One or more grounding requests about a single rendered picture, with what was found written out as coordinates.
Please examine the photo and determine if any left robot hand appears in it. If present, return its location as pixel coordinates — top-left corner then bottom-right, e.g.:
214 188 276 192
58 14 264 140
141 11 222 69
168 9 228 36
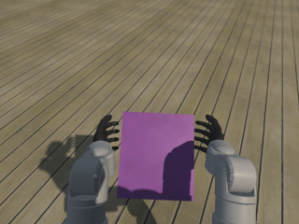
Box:
93 115 120 150

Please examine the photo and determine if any right robot hand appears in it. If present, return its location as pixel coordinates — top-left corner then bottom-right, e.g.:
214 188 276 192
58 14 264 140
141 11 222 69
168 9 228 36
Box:
194 114 224 153

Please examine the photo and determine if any robot left forearm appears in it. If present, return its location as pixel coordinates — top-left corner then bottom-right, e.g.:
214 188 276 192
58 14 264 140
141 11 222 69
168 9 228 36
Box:
63 140 116 224

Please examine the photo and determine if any carton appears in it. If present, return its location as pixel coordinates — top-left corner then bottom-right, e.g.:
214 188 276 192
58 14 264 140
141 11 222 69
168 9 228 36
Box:
117 111 194 202

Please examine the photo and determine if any robot right forearm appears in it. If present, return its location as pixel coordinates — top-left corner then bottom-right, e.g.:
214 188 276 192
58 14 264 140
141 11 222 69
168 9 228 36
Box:
205 139 259 224

